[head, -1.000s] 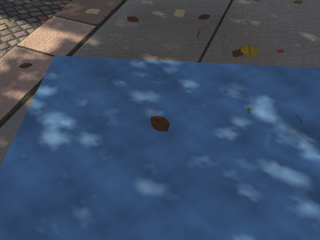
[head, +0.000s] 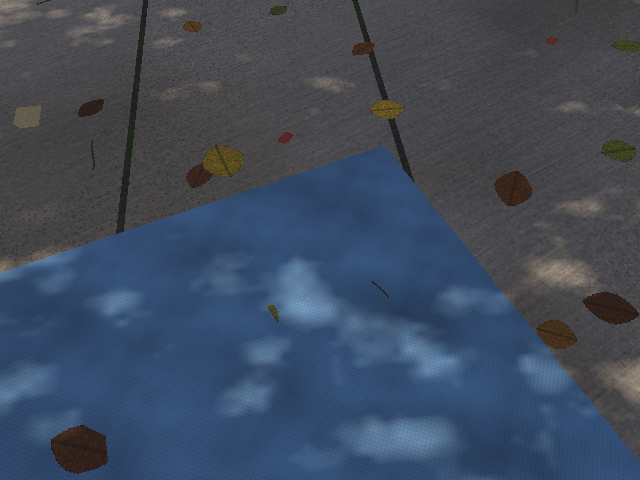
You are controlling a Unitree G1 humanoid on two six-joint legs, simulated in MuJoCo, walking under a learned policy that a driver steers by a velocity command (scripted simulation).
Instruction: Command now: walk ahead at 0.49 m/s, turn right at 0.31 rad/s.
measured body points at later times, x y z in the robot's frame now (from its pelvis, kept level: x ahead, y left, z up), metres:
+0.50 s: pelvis +0.27 -0.07 +0.00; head +0.29 -0.09 +0.45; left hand +0.37 +0.19 -0.10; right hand +0.35 -0.35 -0.13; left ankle +0.23 +0.09 -0.65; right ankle +0.30 -0.16 -0.74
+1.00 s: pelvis +0.53 +0.02 -0.01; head +0.57 +0.03 +0.44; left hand +0.53 +0.31 -0.13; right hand +0.75 -0.20 -0.12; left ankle +0.57 +0.09 -0.74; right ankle +0.45 -0.18 -0.63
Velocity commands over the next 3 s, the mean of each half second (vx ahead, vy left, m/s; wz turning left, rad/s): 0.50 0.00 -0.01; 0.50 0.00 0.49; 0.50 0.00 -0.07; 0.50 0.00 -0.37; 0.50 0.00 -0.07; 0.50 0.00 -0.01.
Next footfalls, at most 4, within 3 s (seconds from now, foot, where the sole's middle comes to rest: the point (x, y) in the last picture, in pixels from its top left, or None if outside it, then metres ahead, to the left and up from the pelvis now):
0.32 right None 0.34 -0.17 -0.78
0.88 left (283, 417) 0.61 0.10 -0.78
1.44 right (319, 275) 0.98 0.02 -0.78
1.92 left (232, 208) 1.21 0.26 -0.78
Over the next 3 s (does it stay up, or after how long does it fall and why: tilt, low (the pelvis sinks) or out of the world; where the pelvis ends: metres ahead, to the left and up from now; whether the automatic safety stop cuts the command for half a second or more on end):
stays up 1.63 0.17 -0.02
